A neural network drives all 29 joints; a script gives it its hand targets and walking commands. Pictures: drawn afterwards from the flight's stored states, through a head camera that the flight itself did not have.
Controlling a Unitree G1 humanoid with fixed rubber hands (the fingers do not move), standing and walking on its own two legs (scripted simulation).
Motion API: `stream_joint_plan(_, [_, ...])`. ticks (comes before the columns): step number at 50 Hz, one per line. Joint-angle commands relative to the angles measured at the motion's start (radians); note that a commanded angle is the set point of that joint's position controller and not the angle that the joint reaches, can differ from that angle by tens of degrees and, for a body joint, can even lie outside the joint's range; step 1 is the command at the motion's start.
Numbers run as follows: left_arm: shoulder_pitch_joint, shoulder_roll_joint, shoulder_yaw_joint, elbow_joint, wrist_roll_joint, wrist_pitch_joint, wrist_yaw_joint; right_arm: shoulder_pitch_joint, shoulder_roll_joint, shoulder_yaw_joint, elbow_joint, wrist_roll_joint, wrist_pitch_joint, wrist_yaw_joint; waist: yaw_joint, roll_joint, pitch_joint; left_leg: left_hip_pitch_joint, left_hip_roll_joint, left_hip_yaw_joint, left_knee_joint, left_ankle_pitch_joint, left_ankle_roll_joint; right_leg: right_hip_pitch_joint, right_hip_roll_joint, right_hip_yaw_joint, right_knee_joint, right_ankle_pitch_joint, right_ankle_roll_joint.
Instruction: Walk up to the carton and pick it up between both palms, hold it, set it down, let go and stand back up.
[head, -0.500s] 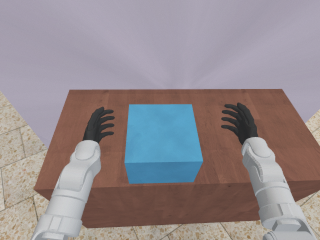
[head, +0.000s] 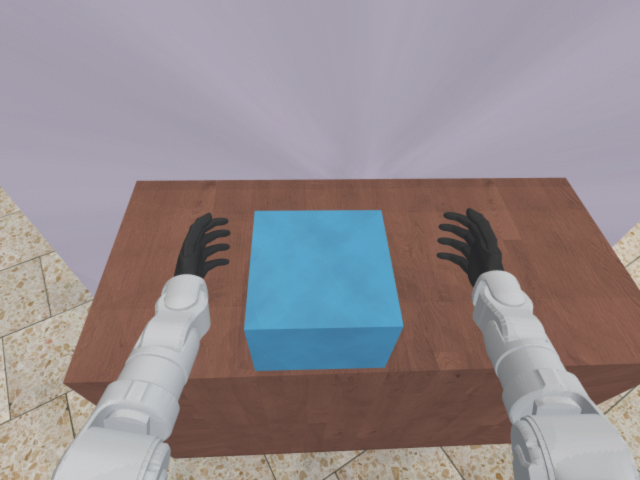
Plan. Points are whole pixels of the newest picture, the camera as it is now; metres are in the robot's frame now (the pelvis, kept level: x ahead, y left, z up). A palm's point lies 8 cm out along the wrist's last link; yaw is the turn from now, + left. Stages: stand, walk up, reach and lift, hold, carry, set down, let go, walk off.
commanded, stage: reach and lift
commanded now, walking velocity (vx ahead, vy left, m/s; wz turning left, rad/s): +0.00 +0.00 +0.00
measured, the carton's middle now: (319, 288) +0.40 +0.00 -0.06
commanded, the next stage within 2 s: none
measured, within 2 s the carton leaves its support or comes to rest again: neither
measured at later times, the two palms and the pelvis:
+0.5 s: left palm (222, 316) +0.36 +0.15 -0.06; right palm (451, 310) +0.37 -0.21 -0.07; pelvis -0.03 -0.05 -0.05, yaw +3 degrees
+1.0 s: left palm (233, 315) +0.36 +0.13 -0.07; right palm (422, 304) +0.38 -0.16 -0.06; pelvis -0.02 -0.04 -0.05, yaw +3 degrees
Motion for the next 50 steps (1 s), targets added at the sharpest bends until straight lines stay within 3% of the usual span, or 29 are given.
stream_joint_plan(1, [-0.483, 0.058, 0.127, -0.058, 0.031, -0.215, -0.015, -0.452, -0.099, 0.071, -0.036, 0.076, -0.145, 0.012, 0.055, 0.008, -0.604, -0.316, -0.048, 0.022, -0.003, 0.344, -0.036, 0.327, -0.037, 0.133, 0.117, 0.324, 0.046])
stream_joint_plan(2, [-0.527, 0.080, 0.155, -0.045, 0.052, -0.264, -0.011, -0.490, -0.115, 0.042, -0.012, 0.045, -0.176, 0.008, 0.050, -0.029, -0.677, -0.315, -0.037, 0.010, 0.006, 0.328, -0.028, 0.281, -0.033, 0.132, 0.119, 0.314, 0.045])
stream_joint_plan(3, [-0.577, 0.073, 0.134, -0.081, 0.027, -0.306, -0.008, -0.528, -0.110, 0.061, -0.051, 0.058, -0.200, 0.006, 0.051, 0.015, -0.723, -0.308, -0.038, 0.022, 0.027, 0.358, -0.041, 0.295, -0.032, 0.118, 0.144, 0.352, 0.048])
stream_joint_plan(6, [-0.571, 0.110, 0.159, 0.148, 0.013, -0.416, -0.029, -0.509, -0.086, 0.088, 0.050, 0.027, -0.268, -0.015, 0.059, -0.060, -0.793, -0.473, -0.050, 0.035, 0.081, 0.335, -0.027, 0.302, -0.051, 0.144, 0.214, 0.419, 0.064])
stream_joint_plan(7, [-0.541, 0.123, 0.175, 0.117, 0.030, -0.442, -0.030, -0.489, -0.083, 0.081, 0.030, 0.043, -0.295, -0.025, 0.046, -0.034, -0.820, -0.471, -0.057, 0.026, 0.097, 0.329, -0.030, 0.339, -0.064, 0.153, 0.221, 0.476, 0.073])
stream_joint_plan(9, [-0.640, 0.165, 0.160, 0.234, 0.001, -0.492, -0.044, -0.569, -0.073, 0.104, 0.085, 0.039, -0.309, -0.029, 0.051, -0.049, -0.802, -0.613, -0.060, 0.035, 0.106, 0.173, -0.016, 0.279, -0.078, 0.152, 0.260, 0.317, 0.081])
stream_joint_plan(10, [-0.619, 0.157, 0.145, 0.220, -0.027, -0.511, -0.048, -0.550, -0.063, 0.123, 0.090, 0.041, -0.328, -0.037, 0.017, -0.060, -0.809, -0.628, -0.062, 0.041, 0.118, 0.182, -0.017, 0.286, -0.082, 0.139, 0.282, 0.359, 0.090])
stream_joint_plan(12, [-0.623, 0.185, 0.169, 0.311, -0.058, -0.548, -0.074, -0.562, -0.020, 0.180, 0.094, 0.054, -0.344, -0.051, 0.047, -0.147, -0.850, -0.760, -0.072, 0.038, 0.162, 0.100, 0.009, 0.314, -0.115, 0.189, 0.296, 0.300, 0.113])
stream_joint_plan(13, [-0.599, 0.145, 0.159, 0.303, -0.052, -0.571, -0.080, -0.556, -0.024, 0.172, 0.079, 0.057, -0.369, -0.058, 0.021, -0.130, -0.921, -0.772, -0.072, 0.043, 0.190, 0.102, -0.003, 0.314, -0.117, 0.181, 0.331, 0.333, 0.108])
stream_joint_plan(14, [-0.623, 0.224, 0.191, 0.295, -0.037, -0.582, -0.081, -0.589, -0.030, 0.157, 0.011, 0.033, -0.376, -0.073, 0.046, -0.137, -0.985, -0.829, -0.075, 0.051, 0.191, 0.076, 0.002, 0.351, -0.127, 0.223, 0.324, 0.272, 0.125])
stream_joint_plan(15, [-0.534, 0.188, 0.176, 0.231, -0.051, -0.589, -0.086, -0.505, -0.028, 0.163, -0.020, 0.024, -0.388, -0.088, 0.005, -0.136, -1.057, -0.794, -0.074, 0.048, 0.201, 0.134, -0.009, 0.394, -0.143, 0.231, 0.315, 0.335, 0.134])
stream_joint_plan(16, [-0.618, 0.213, 0.196, 0.242, -0.046, -0.604, -0.094, -0.618, -0.002, 0.162, -0.085, 0.019, -0.399, -0.089, 0.032, -0.171, -1.138, -0.867, -0.083, 0.058, 0.229, 0.123, 0.010, 0.376, -0.137, 0.245, 0.339, 0.323, 0.129])
stream_joint_plan(17, [-0.637, 0.196, 0.189, 0.226, -0.036, -0.610, -0.099, -0.602, -0.007, 0.157, -0.037, 0.022, -0.403, -0.098, 0.014, -0.110, -1.116, -0.866, -0.084, 0.065, 0.215, 0.133, 0.001, 0.415, -0.148, 0.254, 0.331, 0.358, 0.137])
stream_joint_plan(18, [-0.566, 0.207, 0.198, 0.256, -0.057, -0.604, -0.110, -0.574, -0.005, 0.197, -0.068, 0.033, -0.413, -0.097, 0.043, -0.150, -1.098, -0.872, -0.077, 0.063, 0.216, 0.144, -0.003, 0.421, -0.155, 0.250, 0.346, 0.346, 0.148])
stream_joint_plan(19, [-0.583, 0.186, 0.183, 0.182, -0.042, -0.607, -0.110, -0.572, -0.026, 0.169, -0.037, 0.001, -0.418, -0.106, 0.003, -0.115, -1.144, -0.840, -0.077, 0.059, 0.230, 0.137, -0.009, 0.390, -0.149, 0.246, 0.341, 0.317, 0.142])
stream_joint_plan(20, [-0.564, 0.208, 0.194, 0.190, -0.049, -0.600, -0.109, -0.547, 0.001, 0.170, -0.050, -0.002, -0.411, -0.116, 0.033, -0.118, -1.139, -0.886, -0.076, 0.059, 0.226, 0.108, -0.011, 0.399, -0.168, 0.285, 0.312, 0.236, 0.149])
stream_joint_plan(21, [-0.591, 0.210, 0.199, 0.159, -0.040, -0.605, -0.110, -0.568, -0.004, 0.163, -0.063, -0.016, -0.414, -0.125, 0.012, -0.113, -1.164, -0.881, -0.079, 0.063, 0.240, 0.134, -0.009, 0.386, -0.158, 0.278, 0.325, 0.245, 0.140])
stream_joint_plan(23, [-0.519, 0.196, 0.206, 0.152, -0.047, -0.578, -0.120, -0.565, 0.027, 0.197, -0.192, 0.001, -0.407, -0.139, 0.035, -0.193, -1.152, -0.876, -0.082, 0.059, 0.260, 0.142, -0.001, 0.404, -0.161, 0.293, 0.311, 0.221, 0.146])
stream_joint_plan(26, [-0.537, 0.150, 0.222, 0.175, -0.015, -0.578, -0.132, -0.588, 0.066, 0.170, -0.139, -0.044, -0.391, -0.151, 0.033, -0.151, -1.113, -0.902, -0.075, 0.056, 0.246, 0.138, -0.015, 0.405, -0.196, 0.336, 0.293, 0.166, 0.161])
stream_joint_plan(27, [-0.657, 0.164, 0.201, 0.162, -0.032, -0.577, -0.129, -0.644, 0.063, 0.130, -0.128, -0.080, -0.383, -0.159, -0.009, -0.152, -1.136, -0.906, -0.080, 0.048, 0.232, 0.103, 0.002, 0.383, -0.162, 0.306, 0.285, 0.125, 0.138])
stream_joint_plan(29, [-0.619, 0.126, 0.211, 0.132, -0.008, -0.587, -0.123, -0.603, 0.129, 0.153, -0.127, -0.070, -0.371, -0.157, 0.026, -0.127, -1.076, -0.886, -0.072, 0.058, 0.243, 0.119, -0.003, 0.370, -0.181, 0.320, 0.290, 0.106, 0.143])
stream_joint_plan(30, [-0.621, 0.107, 0.172, 0.134, -0.044, -0.597, -0.135, -0.611, 0.174, 0.183, -0.176, -0.071, -0.369, -0.153, 0.010, -0.145, -1.097, -0.915, -0.072, 0.060, 0.254, 0.119, -0.003, 0.396, -0.181, 0.307, 0.312, 0.158, 0.137])
stream_joint_plan(33, [-0.543, 0.021, 0.204, 0.149, 0.012, -0.590, -0.154, -0.551, 0.239, 0.178, -0.149, -0.126, -0.358, -0.169, 0.004, -0.153, -1.088, -0.888, -0.056, 0.033, 0.234, 0.149, -0.007, 0.479, -0.203, 0.368, 0.269, 0.172, 0.157])
stream_joint_plan(36, [-0.618, 0.011, 0.253, 0.179, 0.115, -0.586, -0.156, -0.523, 0.294, 0.096, -0.015, -0.198, -0.360, -0.177, 0.008, -0.060, -0.966, -0.835, -0.063, 0.042, 0.184, 0.120, -0.004, 0.409, -0.171, 0.345, 0.218, 0.053, 0.127])
stream_joint_plan(39, [-0.519, -0.050, 0.290, 0.183, 0.187, -0.586, -0.157, -0.493, 0.317, 0.041, -0.040, -0.310, -0.394, -0.187, 0.004, -0.067, -1.021, -0.799, -0.058, 0.041, 0.165, 0.166, -0.013, 0.476, -0.166, 0.326, 0.214, 0.113, 0.133])
stream_joint_plan(41, [-0.615, -0.101, 0.293, 0.160, 0.215, -0.614, -0.170, -0.504, 0.406, -0.014, 0.007, -0.368, -0.427, -0.196, -0.035, -0.041, -1.009, -0.810, -0.067, 0.046, 0.175, 0.194, -0.009, 0.422, -0.138, 0.268, 0.254, 0.206, 0.116])
stream_joint_plan(45, [-0.625, -0.415, 0.216, 0.185, 0.307, -0.635, -0.208, -0.516, 0.717, 0.089, 0.013, -0.441, -0.464, -0.112, 0.033, -0.019, -0.978, -0.717, -0.071, 0.034, 0.165, 0.196, 0.000, 0.427, -0.126, 0.256, 0.243, 0.115, 0.085])
stream_joint_plan(47, [-0.688, -0.581, 0.128, 0.236, 0.322, -0.647, -0.243, -0.496, 0.872, 0.129, 0.080, -0.500, -0.463, -0.075, -0.028, -0.029, -0.921, -0.685, -0.075, 0.029, 0.130, 0.187, 0.000, 0.409, -0.117, 0.215, 0.239, 0.194, 0.091])
stream_joint_plan(50, [-0.739, -0.699, 0.032, 0.254, 0.342, -0.674, -0.230, -0.464, 0.906, 0.107, 0.163, -0.572, -0.493, -0.041, -0.046, 0.052, -0.941, -0.591, -0.063, 0.026, 0.107, 0.211, -0.035, 0.370, -0.088, 0.133, 0.220, 0.237, 0.080])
